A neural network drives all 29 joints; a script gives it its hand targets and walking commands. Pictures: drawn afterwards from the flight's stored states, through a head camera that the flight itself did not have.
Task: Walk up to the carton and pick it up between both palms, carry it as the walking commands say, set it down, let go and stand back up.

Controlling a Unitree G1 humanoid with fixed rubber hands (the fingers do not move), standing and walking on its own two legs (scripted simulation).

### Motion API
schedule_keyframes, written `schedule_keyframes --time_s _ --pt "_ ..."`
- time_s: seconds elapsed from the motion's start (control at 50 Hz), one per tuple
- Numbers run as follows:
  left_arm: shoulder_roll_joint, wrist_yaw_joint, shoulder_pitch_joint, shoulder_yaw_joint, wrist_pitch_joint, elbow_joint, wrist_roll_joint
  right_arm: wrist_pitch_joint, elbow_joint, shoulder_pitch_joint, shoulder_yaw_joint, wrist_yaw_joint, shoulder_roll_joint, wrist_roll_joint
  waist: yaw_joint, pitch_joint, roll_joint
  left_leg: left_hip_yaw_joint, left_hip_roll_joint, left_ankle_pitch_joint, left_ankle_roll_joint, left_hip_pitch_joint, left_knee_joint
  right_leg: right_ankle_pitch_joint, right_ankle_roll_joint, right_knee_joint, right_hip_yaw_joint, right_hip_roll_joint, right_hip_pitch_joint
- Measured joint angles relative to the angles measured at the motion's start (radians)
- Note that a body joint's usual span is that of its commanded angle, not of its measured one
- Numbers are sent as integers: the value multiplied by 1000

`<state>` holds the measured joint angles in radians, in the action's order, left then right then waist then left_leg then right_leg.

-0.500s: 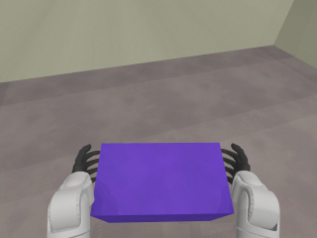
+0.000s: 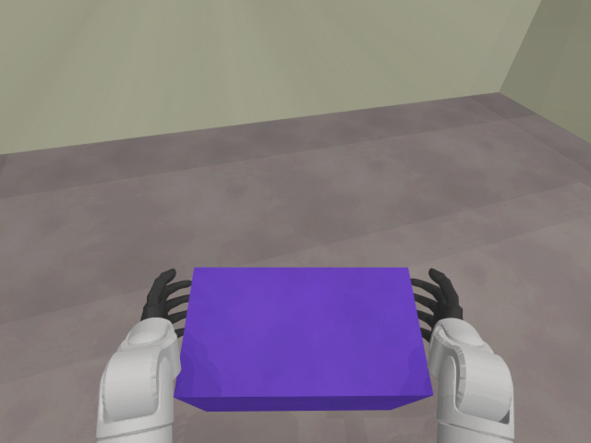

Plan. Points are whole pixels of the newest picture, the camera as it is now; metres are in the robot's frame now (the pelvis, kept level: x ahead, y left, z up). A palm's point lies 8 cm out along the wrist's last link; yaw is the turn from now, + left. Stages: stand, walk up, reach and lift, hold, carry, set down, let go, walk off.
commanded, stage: carry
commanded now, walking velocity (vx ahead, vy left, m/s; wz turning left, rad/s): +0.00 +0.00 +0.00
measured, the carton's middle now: (300, 344) +0.27 -0.01 +0.00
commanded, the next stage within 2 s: none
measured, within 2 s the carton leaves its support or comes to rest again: neither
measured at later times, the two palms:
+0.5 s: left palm (142, 350) +0.22 +0.19 +0.07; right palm (441, 350) +0.23 -0.17 +0.08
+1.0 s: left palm (156, 346) +0.23 +0.17 +0.07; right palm (452, 348) +0.23 -0.19 +0.08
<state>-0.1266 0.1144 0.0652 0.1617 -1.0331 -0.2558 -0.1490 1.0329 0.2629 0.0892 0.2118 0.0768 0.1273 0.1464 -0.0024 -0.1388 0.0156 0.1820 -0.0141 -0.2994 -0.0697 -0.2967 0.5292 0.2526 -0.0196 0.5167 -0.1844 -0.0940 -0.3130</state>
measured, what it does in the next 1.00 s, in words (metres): stands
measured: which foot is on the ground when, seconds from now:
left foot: down 0.00-1.00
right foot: down 0.00-1.00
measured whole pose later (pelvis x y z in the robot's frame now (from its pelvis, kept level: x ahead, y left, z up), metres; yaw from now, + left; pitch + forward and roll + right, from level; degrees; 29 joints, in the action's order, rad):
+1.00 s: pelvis -0.03 -0.01 +0.00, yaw +1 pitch +3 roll +0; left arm -0.13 0.10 0.09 0.17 -0.96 -0.20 -0.17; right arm 0.96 0.21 0.10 0.22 0.06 0.13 0.16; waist 0.00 -0.12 0.01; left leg 0.17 -0.01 -0.23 -0.07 -0.31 0.49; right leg 0.20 -0.01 0.49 -0.19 -0.10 -0.33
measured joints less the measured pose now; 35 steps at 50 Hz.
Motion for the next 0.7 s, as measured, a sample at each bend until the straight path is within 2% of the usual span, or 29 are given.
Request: schedule_keyframes --time_s 0.1,0.2,0.3,0.34,0.38,0.46,0.52,0.58,0.62,0.66,0.7 --pt "0 6 -16 -12 -12 -57 8 7 50 -16 -6 -1 0 -14 1 8 -9 -1 4 0 -6 -5 8 -3 -5 4 0 -5 -2" --pt "0 0 2 0 2 15 -4 -13 -18 -6 0 -5 0 6 6 -1 -11 -2 8 -1 -11 2 15 -3 -10 11 0 -11 7" --pt "0 0 -5 -8 -1 -3 -5 -6 -1 -9 1 -10 0 6 10 19 -8 -1 14 8 -18 3 13 -10 -13 16 2 -17 5" --pt "0 11 -15 -18 -17 -44 9 6 40 -24 0 -8 -1 -6 13 21 -9 -1 15 14 -19 -6 12 -14 -12 15 2 -17 -3" --pt "0 2 0 -14 -3 0 -9 -14 -6 -11 6 -19 0 11 13 19 -11 -1 15 20 -19 -4 6 -22 -11 7 2 -16 -1" --pt "0 -4 2 -8 11 31 -13 -22 -28 -13 6 -13 0 13 11 17 -15 0 16 29 -19 -4 1 -30 -10 3 3 -17 -2" --pt "0 -9 -7 -10 20 19 -12 -19 -8 -18 -1 -11 0 13 9 21 -19 2 18 38 -20 -3 -8 -35 -9 1 5 -18 -5" --pt "0 -8 20 2 39 83 -22 -48 -80 7 17 -17 0 23 8 18 -24 1 17 49 -19 -3 -18 -46 -6 -10 3 -16 -3" --pt "0 -8 11 -3 41 54 -17 -48 -48 -3 9 -14 0 15 8 27 -27 0 17 55 -18 -7 -22 -51 -5 -13 3 -15 -7" --pt "0 -18 20 6 54 86 -31 -57 -80 11 11 -17 1 28 6 27 -26 0 17 63 -16 -10 -30 -55 -3 -17 3 -15 -12" --pt "0 -2 1 2 39 32 1 -38 -27 -4 4 -1 0 -1 7 37 -22 -1 16 66 -14 -15 -30 -56 0 -16 2 -13 -18"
